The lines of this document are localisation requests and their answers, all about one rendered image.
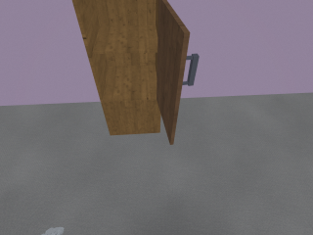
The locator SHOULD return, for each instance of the cupboard door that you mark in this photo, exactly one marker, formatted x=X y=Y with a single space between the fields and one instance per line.
x=172 y=48

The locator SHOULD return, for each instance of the handle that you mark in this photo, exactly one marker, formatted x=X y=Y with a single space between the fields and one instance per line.
x=192 y=69

